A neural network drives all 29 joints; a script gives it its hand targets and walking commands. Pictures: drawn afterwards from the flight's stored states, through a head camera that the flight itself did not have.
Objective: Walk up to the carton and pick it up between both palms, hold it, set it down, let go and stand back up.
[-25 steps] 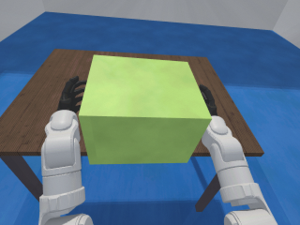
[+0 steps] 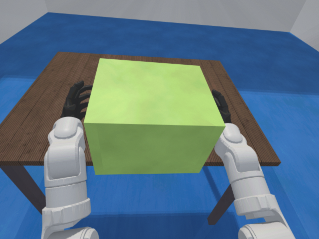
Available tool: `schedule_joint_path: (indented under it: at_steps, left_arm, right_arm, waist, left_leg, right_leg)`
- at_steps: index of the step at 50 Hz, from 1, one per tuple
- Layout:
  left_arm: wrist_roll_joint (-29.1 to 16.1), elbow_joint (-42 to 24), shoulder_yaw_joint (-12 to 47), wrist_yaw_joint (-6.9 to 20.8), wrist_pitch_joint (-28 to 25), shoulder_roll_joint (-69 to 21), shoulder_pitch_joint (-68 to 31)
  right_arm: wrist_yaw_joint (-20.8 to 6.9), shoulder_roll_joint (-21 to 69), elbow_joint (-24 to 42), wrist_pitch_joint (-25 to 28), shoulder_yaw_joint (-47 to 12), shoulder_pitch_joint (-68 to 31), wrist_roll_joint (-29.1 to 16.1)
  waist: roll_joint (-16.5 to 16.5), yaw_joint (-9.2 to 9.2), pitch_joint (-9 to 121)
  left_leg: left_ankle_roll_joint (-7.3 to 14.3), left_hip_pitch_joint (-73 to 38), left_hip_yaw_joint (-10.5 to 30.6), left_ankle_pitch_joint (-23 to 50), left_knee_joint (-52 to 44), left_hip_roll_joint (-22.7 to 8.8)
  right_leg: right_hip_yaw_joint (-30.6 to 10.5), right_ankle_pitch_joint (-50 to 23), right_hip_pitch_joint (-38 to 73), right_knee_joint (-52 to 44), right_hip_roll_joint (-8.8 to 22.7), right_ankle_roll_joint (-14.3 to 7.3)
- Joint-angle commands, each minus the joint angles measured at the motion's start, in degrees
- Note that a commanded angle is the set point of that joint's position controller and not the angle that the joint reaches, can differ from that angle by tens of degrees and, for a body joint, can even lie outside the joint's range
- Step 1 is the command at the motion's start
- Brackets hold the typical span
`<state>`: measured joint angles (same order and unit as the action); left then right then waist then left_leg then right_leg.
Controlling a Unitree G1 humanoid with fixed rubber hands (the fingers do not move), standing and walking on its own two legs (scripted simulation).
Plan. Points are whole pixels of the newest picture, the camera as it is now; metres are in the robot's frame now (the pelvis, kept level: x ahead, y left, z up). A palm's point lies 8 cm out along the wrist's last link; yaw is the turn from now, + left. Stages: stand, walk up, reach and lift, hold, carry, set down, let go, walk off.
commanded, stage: hold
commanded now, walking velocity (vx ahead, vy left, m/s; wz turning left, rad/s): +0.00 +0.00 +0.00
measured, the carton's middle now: (150, 117) +0.38 +0.01 +0.16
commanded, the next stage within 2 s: set down in 1.14 s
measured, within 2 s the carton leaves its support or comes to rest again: neither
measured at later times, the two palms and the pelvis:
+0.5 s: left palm (72, 117) +0.35 +0.18 +0.18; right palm (220, 122) +0.35 -0.17 +0.17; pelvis +0.00 +0.00 +0.00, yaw +0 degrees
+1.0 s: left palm (73, 117) +0.35 +0.18 +0.18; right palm (220, 122) +0.35 -0.17 +0.16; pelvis +0.00 +0.00 +0.00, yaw +0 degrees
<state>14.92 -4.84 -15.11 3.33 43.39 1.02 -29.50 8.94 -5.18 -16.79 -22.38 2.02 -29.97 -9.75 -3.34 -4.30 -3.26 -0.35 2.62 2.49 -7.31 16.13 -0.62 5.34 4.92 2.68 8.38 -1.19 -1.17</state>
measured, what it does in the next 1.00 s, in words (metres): stands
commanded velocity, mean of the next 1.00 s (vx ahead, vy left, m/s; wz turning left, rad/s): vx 0.00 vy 0.00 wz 0.00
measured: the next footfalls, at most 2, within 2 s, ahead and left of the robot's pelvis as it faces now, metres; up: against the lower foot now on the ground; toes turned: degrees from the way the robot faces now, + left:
none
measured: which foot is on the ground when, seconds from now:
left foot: down 0.00-1.00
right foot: down 0.00-1.00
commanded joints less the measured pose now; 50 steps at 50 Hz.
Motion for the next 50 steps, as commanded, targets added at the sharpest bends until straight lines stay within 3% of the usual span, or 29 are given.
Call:
schedule_joint_path:
  at_steps: [1,50]
  left_arm:
    - [-8.10,-7.49,24.67,6.97,-3.19,-19.88,-27.12]
    - [-8.10,-7.24,24.61,6.96,-3.24,-19.88,-27.25]
  right_arm:
    - [-4.23,18.19,16.28,3.58,-16.20,-35.94,-3.68]
    - [-4.24,18.22,16.18,3.61,-16.08,-36.04,-3.59]
  waist:
    - [4.61,-0.53,23.58]
    - [4.62,-0.58,23.59]
  left_leg:
    - [-1.40,-4.91,-2.28,10.71,-1.20,2.25]
    - [-1.37,-4.95,-2.27,10.47,-1.21,2.21]
  right_leg:
    - [0.39,-11.81,6.23,1.30,-1.03,1.78]
    - [0.39,-11.73,6.03,1.32,-1.02,1.79]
